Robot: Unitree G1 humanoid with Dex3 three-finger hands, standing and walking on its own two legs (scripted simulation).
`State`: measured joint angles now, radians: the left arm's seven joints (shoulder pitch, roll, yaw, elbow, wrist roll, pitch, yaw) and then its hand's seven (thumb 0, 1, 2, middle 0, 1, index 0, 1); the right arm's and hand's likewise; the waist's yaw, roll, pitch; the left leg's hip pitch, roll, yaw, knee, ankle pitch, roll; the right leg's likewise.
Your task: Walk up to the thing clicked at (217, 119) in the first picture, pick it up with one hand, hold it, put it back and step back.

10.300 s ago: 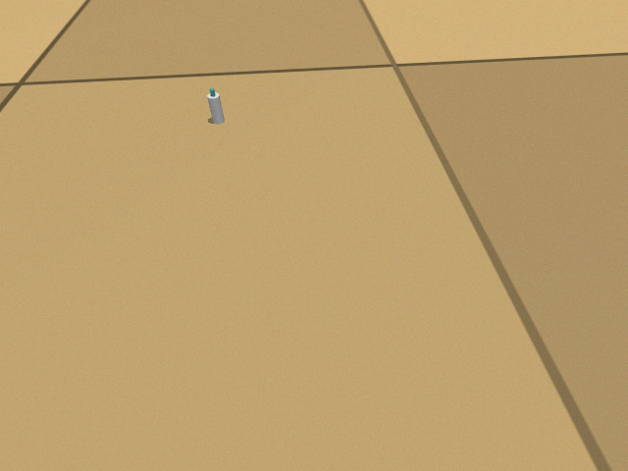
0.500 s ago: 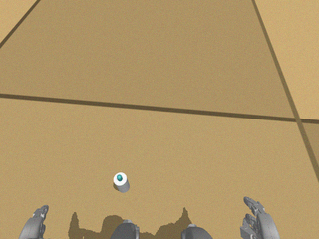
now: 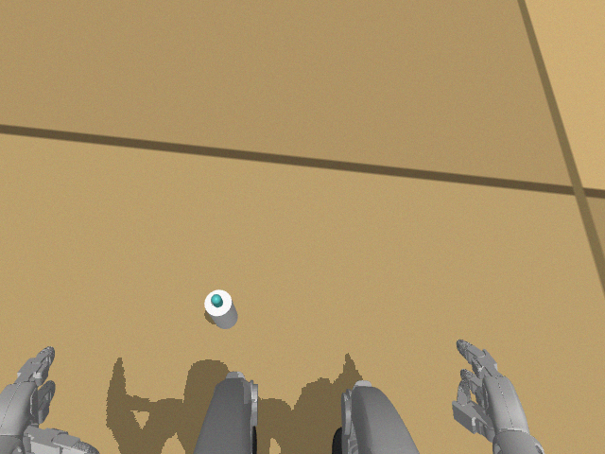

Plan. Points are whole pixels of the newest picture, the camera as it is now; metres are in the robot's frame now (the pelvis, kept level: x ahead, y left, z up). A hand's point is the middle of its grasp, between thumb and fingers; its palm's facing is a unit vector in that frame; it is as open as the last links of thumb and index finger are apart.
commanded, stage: go down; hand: left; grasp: from the side
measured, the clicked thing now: (221, 308) +0.43 +0.20 -0.54
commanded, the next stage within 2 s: approach in 1.84 s
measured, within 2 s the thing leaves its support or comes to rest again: neither
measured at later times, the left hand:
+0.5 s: hand (88, 341) +0.28 +0.35 -0.19, palm faces +0.17 -0.96 -0.20, open 17.2 cm
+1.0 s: hand (93, 321) +0.32 +0.37 -0.23, palm faces +0.14 -0.98 -0.15, open 17.3 cm
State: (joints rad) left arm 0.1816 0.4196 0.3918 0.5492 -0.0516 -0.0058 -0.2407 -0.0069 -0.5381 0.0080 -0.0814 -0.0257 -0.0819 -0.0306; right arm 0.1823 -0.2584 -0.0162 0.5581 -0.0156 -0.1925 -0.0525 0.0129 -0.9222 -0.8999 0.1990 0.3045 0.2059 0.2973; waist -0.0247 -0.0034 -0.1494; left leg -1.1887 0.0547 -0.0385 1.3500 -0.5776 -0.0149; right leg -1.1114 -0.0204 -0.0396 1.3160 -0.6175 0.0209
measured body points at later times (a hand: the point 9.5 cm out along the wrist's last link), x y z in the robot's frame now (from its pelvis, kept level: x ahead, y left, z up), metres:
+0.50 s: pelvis -0.05 -0.01 -0.14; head +0.15 +0.03 +0.26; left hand +0.27 +0.40 -0.17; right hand +0.11 -0.28 -0.26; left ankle +0.03 +0.13 -0.61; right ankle +0.00 -0.14 -0.61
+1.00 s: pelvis -0.07 +0.00 -0.21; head +0.14 +0.04 +0.18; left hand +0.31 +0.42 -0.22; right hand +0.08 -0.29 -0.32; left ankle +0.03 +0.13 -0.61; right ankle +0.00 -0.14 -0.61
